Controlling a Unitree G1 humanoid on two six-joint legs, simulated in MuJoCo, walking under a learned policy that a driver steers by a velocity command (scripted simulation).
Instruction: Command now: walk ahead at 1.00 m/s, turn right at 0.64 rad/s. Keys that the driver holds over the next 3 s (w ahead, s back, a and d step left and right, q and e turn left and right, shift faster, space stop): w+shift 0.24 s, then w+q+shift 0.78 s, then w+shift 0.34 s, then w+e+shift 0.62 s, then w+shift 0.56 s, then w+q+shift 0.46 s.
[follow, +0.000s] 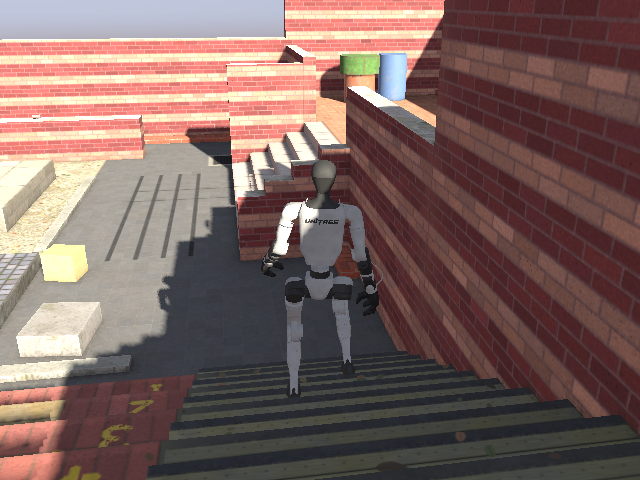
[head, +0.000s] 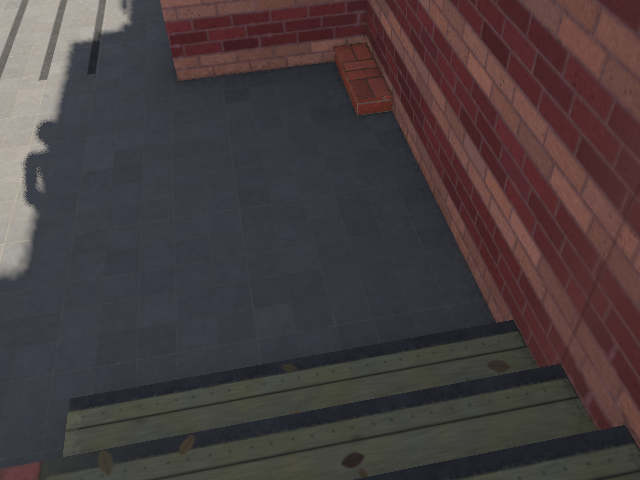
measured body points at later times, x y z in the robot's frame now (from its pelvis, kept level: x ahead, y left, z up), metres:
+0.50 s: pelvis +0.39 -0.06 -0.16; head +0.39 -0.06 +0.30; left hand +0.35 +0.17 -0.30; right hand +0.57 -0.31 -0.25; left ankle +0.58 +0.10 -0.82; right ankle +0.25 -0.15 -0.81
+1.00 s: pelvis +0.82 -0.04 -0.40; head +0.80 -0.04 +0.05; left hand +0.75 +0.23 -0.53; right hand +1.04 -0.22 -0.51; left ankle +0.68 +0.05 -0.86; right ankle +0.87 -0.18 -1.11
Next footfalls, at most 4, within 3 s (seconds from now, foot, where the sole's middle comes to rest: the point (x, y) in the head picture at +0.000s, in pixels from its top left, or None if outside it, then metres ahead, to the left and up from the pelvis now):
0.20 right None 0.29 -0.15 -0.85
0.60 left None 0.54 0.03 -1.00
0.88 right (392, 418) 0.90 -0.16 -1.14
1.32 left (242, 395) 1.09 0.30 -1.29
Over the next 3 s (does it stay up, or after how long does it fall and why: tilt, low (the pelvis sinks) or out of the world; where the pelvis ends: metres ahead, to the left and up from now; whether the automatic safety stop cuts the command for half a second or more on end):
stays up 2.52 0.58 -0.70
